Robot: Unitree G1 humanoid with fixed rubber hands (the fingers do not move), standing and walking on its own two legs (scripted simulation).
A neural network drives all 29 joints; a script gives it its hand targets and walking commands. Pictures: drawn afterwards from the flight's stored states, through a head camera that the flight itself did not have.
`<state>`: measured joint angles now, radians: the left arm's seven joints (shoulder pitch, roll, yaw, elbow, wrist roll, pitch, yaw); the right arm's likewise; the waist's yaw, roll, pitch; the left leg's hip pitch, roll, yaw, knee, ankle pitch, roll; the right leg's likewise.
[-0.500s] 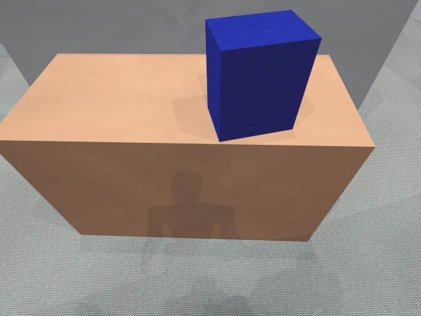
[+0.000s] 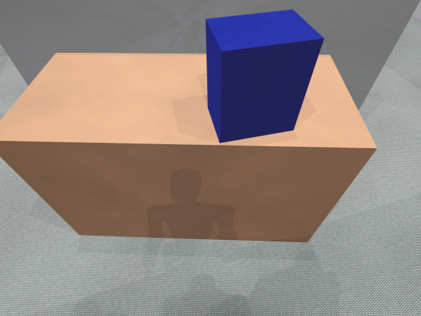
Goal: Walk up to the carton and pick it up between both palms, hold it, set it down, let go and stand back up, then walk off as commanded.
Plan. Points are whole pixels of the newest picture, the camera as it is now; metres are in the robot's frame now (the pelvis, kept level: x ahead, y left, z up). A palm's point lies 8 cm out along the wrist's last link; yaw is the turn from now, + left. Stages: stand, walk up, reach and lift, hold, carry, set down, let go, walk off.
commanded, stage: stand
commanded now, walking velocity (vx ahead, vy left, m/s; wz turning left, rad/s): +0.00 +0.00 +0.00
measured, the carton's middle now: (254, 80) +0.67 -0.10 +0.06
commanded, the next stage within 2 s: none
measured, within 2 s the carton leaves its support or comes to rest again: neither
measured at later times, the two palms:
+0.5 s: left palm out of the picture +0.04 +0.25 -0.14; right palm out of the picture +0.03 -0.25 -0.14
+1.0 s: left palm out of the picture +0.09 +0.29 -0.11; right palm out of the picture +0.09 -0.30 -0.11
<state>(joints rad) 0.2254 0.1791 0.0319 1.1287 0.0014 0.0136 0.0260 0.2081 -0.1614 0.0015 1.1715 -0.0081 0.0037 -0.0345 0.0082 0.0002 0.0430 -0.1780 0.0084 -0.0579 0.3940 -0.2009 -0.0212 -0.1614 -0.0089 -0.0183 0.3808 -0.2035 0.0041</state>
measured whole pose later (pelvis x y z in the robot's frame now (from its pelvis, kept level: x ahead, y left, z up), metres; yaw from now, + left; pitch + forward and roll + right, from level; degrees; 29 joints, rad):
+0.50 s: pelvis +0.01 +0.00 +0.00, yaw +0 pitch -1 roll +0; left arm 0.23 0.22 0.05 1.08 0.00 0.00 0.03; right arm 0.23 -0.22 -0.03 1.11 -0.01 -0.01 -0.04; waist 0.00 0.00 0.06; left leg -0.15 0.01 -0.06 0.39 -0.22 -0.02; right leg -0.13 -0.01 -0.02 0.38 -0.23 0.00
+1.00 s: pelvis +0.01 +0.00 +0.00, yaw +0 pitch -3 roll +0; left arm 0.17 0.33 0.05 1.00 -0.01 -0.02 0.01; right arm 0.15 -0.34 -0.02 1.01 0.00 -0.02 -0.03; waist 0.00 0.00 0.06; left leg -0.10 0.02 -0.06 0.34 -0.20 -0.03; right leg -0.09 0.00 -0.02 0.33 -0.20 0.00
